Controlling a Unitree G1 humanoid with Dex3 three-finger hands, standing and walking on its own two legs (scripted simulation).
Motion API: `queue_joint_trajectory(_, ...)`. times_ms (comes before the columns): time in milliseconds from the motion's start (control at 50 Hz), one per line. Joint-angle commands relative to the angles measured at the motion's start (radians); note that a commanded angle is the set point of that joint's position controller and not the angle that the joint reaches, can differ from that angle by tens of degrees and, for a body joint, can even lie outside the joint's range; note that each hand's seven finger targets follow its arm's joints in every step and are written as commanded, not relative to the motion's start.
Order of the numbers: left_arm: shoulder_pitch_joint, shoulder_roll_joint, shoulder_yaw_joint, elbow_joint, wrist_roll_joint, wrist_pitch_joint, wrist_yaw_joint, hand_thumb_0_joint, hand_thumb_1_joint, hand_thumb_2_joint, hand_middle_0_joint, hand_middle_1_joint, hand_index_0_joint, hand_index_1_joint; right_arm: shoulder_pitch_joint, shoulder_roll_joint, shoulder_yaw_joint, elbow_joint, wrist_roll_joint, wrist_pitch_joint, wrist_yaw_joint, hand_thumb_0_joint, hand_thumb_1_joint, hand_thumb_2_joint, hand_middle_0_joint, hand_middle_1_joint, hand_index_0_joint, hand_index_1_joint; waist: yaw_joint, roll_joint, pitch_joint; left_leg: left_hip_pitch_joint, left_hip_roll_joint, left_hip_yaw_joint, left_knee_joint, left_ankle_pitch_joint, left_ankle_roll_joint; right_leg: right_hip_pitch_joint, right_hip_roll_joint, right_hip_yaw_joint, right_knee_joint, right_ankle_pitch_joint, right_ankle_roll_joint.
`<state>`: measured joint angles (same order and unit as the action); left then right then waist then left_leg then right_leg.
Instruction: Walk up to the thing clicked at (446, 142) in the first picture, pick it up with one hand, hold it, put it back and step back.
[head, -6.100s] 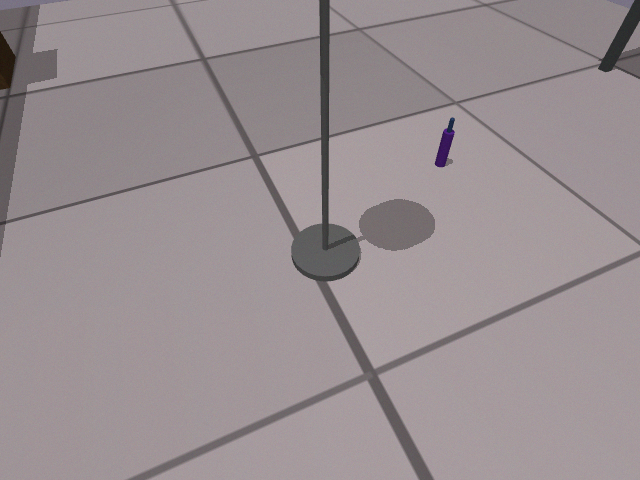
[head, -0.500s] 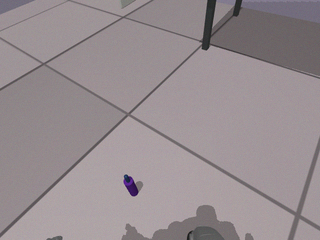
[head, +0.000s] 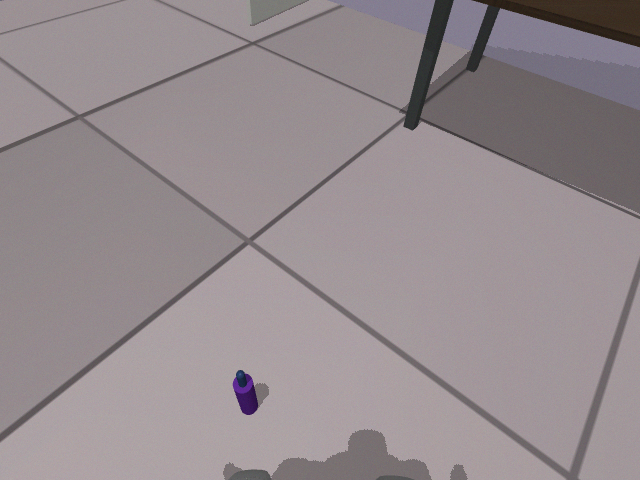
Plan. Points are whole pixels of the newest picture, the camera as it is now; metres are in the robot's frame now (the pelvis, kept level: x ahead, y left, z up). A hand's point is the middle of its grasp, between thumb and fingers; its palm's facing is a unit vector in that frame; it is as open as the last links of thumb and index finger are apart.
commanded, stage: walk up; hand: left
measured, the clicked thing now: (245, 391) +0.42 +0.19 -0.63
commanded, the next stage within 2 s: stand in 1.32 s
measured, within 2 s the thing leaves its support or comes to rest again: neither
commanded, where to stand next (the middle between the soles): +0.08 -0.02 m, yaw -1 degrees
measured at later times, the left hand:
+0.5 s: hand out of the picture +0.08 +0.25 -0.13, palm faces +0.02 -0.94 -0.35, open 7.4 cm
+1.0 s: hand out of the picture +0.12 +0.24 -0.14, palm faces -0.01 -0.95 -0.32, open 7.3 cm
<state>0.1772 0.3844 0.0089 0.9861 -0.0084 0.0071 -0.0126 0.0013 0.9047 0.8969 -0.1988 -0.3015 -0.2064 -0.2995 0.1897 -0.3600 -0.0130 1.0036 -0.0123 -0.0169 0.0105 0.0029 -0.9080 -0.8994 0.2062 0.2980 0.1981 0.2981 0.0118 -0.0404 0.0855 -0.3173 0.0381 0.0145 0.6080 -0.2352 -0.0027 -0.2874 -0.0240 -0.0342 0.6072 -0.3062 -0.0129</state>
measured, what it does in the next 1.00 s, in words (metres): stands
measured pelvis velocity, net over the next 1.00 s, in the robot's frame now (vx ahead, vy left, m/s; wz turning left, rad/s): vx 0.03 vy -0.01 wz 0.01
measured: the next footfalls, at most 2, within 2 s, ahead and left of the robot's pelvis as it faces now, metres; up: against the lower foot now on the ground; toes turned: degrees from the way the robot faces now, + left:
none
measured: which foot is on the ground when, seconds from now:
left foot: down 0.00-1.00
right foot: down 0.00-1.00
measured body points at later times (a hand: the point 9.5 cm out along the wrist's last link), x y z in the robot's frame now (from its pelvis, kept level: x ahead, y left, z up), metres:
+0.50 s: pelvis +0.02 -0.01 +0.02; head +0.03 -0.02 +0.47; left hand +0.08 +0.30 -0.11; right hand +0.14 -0.30 -0.12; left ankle +0.06 +0.12 -0.73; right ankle +0.04 -0.13 -0.73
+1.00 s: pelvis +0.03 -0.01 +0.02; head +0.04 -0.01 +0.47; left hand +0.12 +0.29 -0.11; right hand +0.10 -0.31 -0.11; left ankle +0.06 +0.12 -0.73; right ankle +0.04 -0.13 -0.73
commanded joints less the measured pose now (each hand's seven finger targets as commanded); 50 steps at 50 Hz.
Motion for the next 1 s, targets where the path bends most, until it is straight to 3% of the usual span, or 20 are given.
queue_joint_trajectory(0,0.017,0.189,0.043,0.006,-0.001,-0.025,0.01,0.0,0.9,0.9,-0.2,-0.3,-0.2,-0.3,-0.103,-0.242,-0.04,-0.054,0.007,-0.026,-0.01,0.0,-0.9,-0.9,0.2,0.3,0.2,0.3,0.02,0.206,-0.097,-0.018,0.135,-0.195,-0.265,-0.156,0.062,0.106,-0.04,0.065,-0.133,0.03,-0.022)
queue_joint_trajectory(60,-0.012,0.193,0.037,0.03,0.005,-0.029,0.007,0.0,0.9,0.9,-0.2,-0.3,-0.2,-0.3,-0.121,-0.237,-0.034,-0.04,0.009,-0.019,-0.01,0.0,-0.9,-0.9,0.2,0.3,0.2,0.3,0.01,0.176,-0.079,-0.019,0.127,-0.188,-0.3,-0.252,0.053,0.101,-0.066,0.093,-0.186,-0.014,-0.021)
queue_joint_trajectory(120,-0.043,0.188,0.032,0.055,0.002,-0.034,0.004,0.0,0.9,0.9,-0.2,-0.3,-0.2,-0.3,-0.148,-0.231,-0.029,-0.018,0.012,-0.019,-0.011,0.0,-0.9,-0.9,0.2,0.3,0.2,0.3,0.006,0.126,-0.04,0.016,0.108,-0.173,-0.297,-0.188,0.041,0.055,-0.078,0.108,-0.242,-0.003,-0.021)
queue_joint_trajectory(200,-0.069,0.185,0.028,0.08,0.002,-0.045,0.004,0.0,0.9,0.9,-0.2,-0.3,-0.2,-0.3,-0.143,-0.217,-0.023,0.014,0.019,-0.027,-0.01,0.0,-0.9,-0.9,0.2,0.3,0.2,0.3,-0.007,0.055,-0.096,0.133,0.099,-0.138,-0.265,0.022,0.036,0.072,-0.102,0.12,-0.28,0.129,-0.017)
queue_joint_trajectory(260,-0.086,0.182,0.026,0.098,0.002,-0.048,0.006,0.0,0.9,0.9,-0.2,-0.3,-0.2,-0.3,-0.155,-0.213,-0.023,0.033,0.023,-0.027,-0.01,0.0,-0.9,-0.9,0.2,0.3,0.2,0.3,-0.011,0.024,-0.117,0.171,0.094,-0.118,-0.256,0.122,0.033,0.094,-0.116,0.118,-0.303,0.188,-0.011)
queue_joint_trajectory(440,-0.111,0.176,0.031,0.12,0.006,-0.044,0.011,0.0,0.9,0.9,-0.2,-0.3,-0.2,-0.3,-0.179,-0.205,-0.024,0.081,0.018,-0.019,-0.01,0.0,-0.9,-0.9,0.2,0.3,0.2,0.3,-0.007,-0.001,-0.14,0.212,0.097,-0.103,-0.296,0.171,0.025,0.139,-0.125,0.104,-0.337,0.214,-0.001)
queue_joint_trajectory(580,-0.12,0.174,0.037,0.124,0.008,-0.038,0.014,0.0,0.9,0.9,-0.2,-0.3,-0.2,-0.3,-0.193,-0.199,-0.021,0.097,0.012,-0.016,-0.011,0.0,-0.9,-0.9,0.2,0.3,0.2,0.3,-0.003,0.032,-0.098,0.177,0.092,-0.098,-0.321,0.134,0.017,0.142,-0.118,0.099,-0.361,0.17,0.003)
queue_joint_trajectory(840,-0.146,0.165,0.044,0.12,0.01,-0.029,0.01,0.0,0.9,0.9,-0.2,-0.3,-0.2,-0.3,-0.164,-0.206,-0.019,0.11,0.006,-0.024,-0.016,0.0,-0.9,-0.9,0.2,0.3,0.2,0.3,-0.008,0.06,-0.122,0.158,0.1,-0.105,-0.354,0.112,0.018,0.193,-0.11,0.095,-0.343,0.193,0.0)
queue_joint_trajectory(980,-0.145,0.163,0.046,0.115,0.011,-0.027,0.008,0.0,0.9,0.9,-0.2,-0.3,-0.2,-0.3,-0.147,-0.206,-0.019,0.106,0.006,-0.023,-0.016,0.0,-0.9,-0.9,0.2,0.3,0.2,0.3,-0.011,0.05,-0.112,0.152,0.097,-0.11,-0.358,0.08,0.018,0.184,-0.106,0.096,-0.347,0.154,-0.002)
